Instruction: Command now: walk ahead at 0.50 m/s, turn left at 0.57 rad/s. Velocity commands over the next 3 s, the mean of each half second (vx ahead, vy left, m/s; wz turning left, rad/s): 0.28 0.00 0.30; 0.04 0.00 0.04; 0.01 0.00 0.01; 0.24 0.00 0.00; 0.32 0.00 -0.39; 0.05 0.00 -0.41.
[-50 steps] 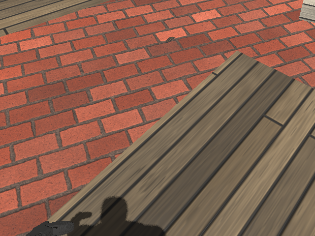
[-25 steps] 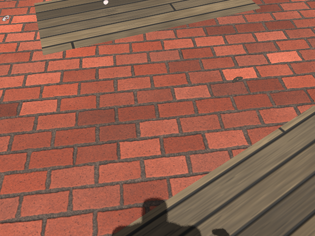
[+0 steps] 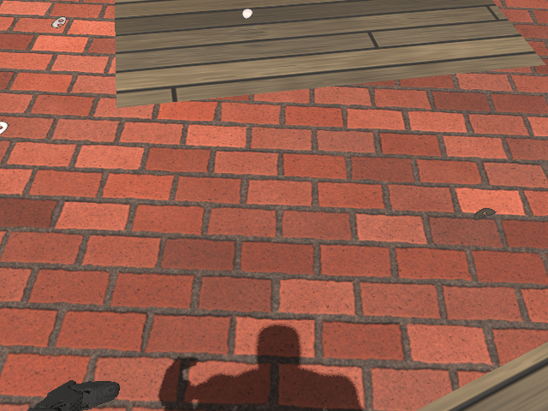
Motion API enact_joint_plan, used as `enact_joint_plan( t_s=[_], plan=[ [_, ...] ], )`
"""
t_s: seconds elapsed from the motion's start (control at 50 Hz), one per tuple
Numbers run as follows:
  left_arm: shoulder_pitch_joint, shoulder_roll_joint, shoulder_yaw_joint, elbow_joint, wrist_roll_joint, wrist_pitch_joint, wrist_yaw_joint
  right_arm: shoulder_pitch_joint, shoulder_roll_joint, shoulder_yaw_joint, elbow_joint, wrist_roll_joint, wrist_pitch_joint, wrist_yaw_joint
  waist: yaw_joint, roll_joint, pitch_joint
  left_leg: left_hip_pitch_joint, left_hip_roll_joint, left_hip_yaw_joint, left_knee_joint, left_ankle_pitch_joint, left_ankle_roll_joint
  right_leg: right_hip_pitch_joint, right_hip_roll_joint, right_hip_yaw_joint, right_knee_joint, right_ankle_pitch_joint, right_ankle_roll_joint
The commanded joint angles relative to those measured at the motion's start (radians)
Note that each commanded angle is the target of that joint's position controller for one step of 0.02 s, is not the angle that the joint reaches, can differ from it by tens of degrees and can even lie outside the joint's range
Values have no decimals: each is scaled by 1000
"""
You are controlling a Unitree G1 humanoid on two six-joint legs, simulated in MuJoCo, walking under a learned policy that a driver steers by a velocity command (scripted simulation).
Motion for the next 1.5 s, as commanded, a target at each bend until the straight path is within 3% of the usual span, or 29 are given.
enact_joint_plan(
  t_s=[0.02, 0.06, 0.08, 0.1, 0.12, 0.14, 0.16, 0.18, 0.2, 0.22, 0.26, 0.32, 0.38, 0.42, 0.46, 0.48, 0.5, 0.52, 0.54, 0.56, 0.6, 0.72, 0.92, 1.2, 1.5],
  plan=[
    [-77, 102, 28, -84, -11, -25, -11, 22, -162, -45, -47, 6, -3, -11, 11, 130, -34, -59, 233, -212, -48, 129, 130, 161, 50, -18, -83, 19, -14],
    [-35, 125, 41, -77, -13, -34, -14, 9, -161, -47, -52, 1, 1, -13, 43, 157, -37, -25, 249, -266, 16, 137, 112, 214, 49, -17, -104, -67, -45],
    [37, 133, 49, -55, -10, -38, -13, -3, -141, -41, -55, -2, 3, -12, 82, 161, -58, -22, 233, -255, 67, 164, 94, 296, 50, -40, -138, -67, -69],
    [122, 162, 61, -39, 10, -44, -6, 0, -97, -26, -60, -9, 2, -10, 122, 139, -123, -42, 173, -205, 216, 232, 56, 448, 3, -17, -151, -46, -109],
    [241, 217, 72, -34, 31, -45, 0, 27, -44, -5, -79, -30, 2, -13, 152, 1, -264, -150, 93, -111, 499, 51, 7, 681, -171, 156, -126, 66, -167],
    [280, 280, 89, 4, 39, -29, -10, 178, -19, 3, -97, 1, -5, -15, 73, -355, -333, -470, -27, -20, 792, -375, -60, 900, -356, 596, -210, 52, -343],
    [255, 174, 65, -17, 7, -26, -18, 182, -120, -14, -56, 2, -3, -20, 95, -204, -280, -547, 38, -78, 906, -360, -81, 863, -351, 616, -226, 0, -335],
    [210, 119, 48, -28, 5, -20, -17, 81, -159, -27, -62, -2, 5, -21, 118, -101, -188, -553, 57, -64, 940, -292, -95, 762, -311, 436, -209, 116, -305],
    [167, 96, 35, -30, 14, -14, -20, 20, -151, -26, -71, -13, 14, -25, 108, -21, -151, -518, 83, -34, 919, -252, -107, 666, -266, 309, -202, 273, -289],
    [134, 76, 27, -21, 14, -10, -22, -24, -139, -28, -86, -22, 19, -25, 94, -9, -109, -500, 109, -23, 860, -231, -113, 586, -232, 224, -205, 405, -288],
    [109, 56, 16, 5, 21, -10, -23, -11, -79, -16, -86, -15, 33, -20, 55, -66, -103, -391, 138, 14, 713, -193, -119, 489, -170, 110, -238, 486, -271],
    [78, 102, 26, 36, 16, 2, -13, -28, -35, 1, -89, -21, 44, -22, 41, -93, -141, -275, 143, 69, 495, -106, -141, 450, -157, 33, -259, 565, -295],
    [82, 129, 31, 60, 2, 22, -6, -71, -45, 3, -88, -20, 51, -19, 61, -91, -167, -174, 137, 97, 340, 31, -137, 443, -154, -1, -269, 486, -287],
    [89, 128, 28, 78, -3, 32, -6, -106, -58, -1, -93, -21, 58, -17, 72, -83, -149, -134, 135, 104, 261, 72, -123, 438, -155, 5, -266, 358, -280],
    [72, 117, 19, 90, -11, 40, -7, -116, -56, -4, -91, -28, 58, -15, 53, -71, -119, -50, 124, 121, 113, 161, -92, 405, -137, 7, -244, 175, -249],
    [95, 95, 10, 104, -14, 40, -8, -131, -67, -6, -97, -37, 57, -17, 52, -52, -103, -2, 137, 100, 28, 243, -71, 383, -109, 7, -233, 53, -207],
    [125, 69, 0, 111, 3, 37, -9, -139, -108, -13, -110, -46, 56, -23, 67, 6, -119, 80, 215, 17, 28, 424, -41, 342, -71, -11, -197, -78, -153],
    [211, 61, -3, 125, 23, 32, -13, -163, -159, -21, -122, -43, 61, -30, 131, 121, -137, 134, 284, -44, 81, 516, 14, 289, 7, -67, -168, -271, -109],
    [225, 29, -15, 135, 21, 39, -10, -192, -102, -9, -113, -37, 65, -25, 136, 176, -155, 64, 273, -33, 83, 339, 37, 350, 24, -102, -189, -320, -79],
    [160, 56, -12, 131, 19, 48, -6, -220, -63, -3, -120, -34, 64, -15, 105, 141, -98, 5, 220, -10, 81, 230, 14, 362, 30, -109, -188, -282, -64],
    [130, 81, -6, 135, 13, 64, 2, -206, -68, -2, -112, -41, 56, -7, 87, 109, -59, -21, 188, 12, 92, 268, -16, 348, 26, -106, -166, -227, -69],
    [134, 87, -5, 168, 7, 76, 10, -194, -68, -4, -83, -33, 39, -7, 90, 80, -91, 1, 183, 21, 134, 447, -12, 415, 8, -96, -144, -103, -65],
    [118, 89, -1, 245, 4, 102, 28, -203, -64, -7, -6, -31, 36, -8, 96, 44, -71, -14, 166, 36, 108, 386, -12, 457, 5, -97, -162, -130, -56],
    [152, 72, -6, 338, 5, 97, 44, -199, -58, -2, 143, -27, 41, -25, 93, 47, -13, -32, 140, 62, 59, 202, -29, 412, 14, -108, -200, -241, -55],
    [241, 30, -20, 386, 6, 84, 48, -186, -41, 12, 265, -22, 45, -28, 84, 36, 9, -48, 127, 77, 44, 136, -34, 383, 23, -114, -212, -270, -60]
  ],
)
